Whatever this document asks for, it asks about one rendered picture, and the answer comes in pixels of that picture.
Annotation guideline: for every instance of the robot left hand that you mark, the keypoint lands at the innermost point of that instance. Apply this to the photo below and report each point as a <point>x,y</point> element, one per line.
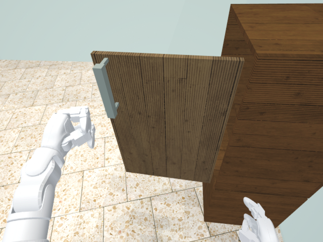
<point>61,135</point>

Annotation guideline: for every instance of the cupboard door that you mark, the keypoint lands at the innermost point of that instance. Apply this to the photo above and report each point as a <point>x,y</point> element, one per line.
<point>173,110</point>

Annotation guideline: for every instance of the handle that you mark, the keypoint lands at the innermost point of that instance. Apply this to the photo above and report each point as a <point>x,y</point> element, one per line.
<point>105,88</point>

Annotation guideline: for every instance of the left robot forearm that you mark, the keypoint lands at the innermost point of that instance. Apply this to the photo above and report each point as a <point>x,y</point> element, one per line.
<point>32,203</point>

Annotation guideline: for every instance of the robot right hand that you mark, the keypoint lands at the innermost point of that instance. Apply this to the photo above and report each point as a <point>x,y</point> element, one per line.
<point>262,228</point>

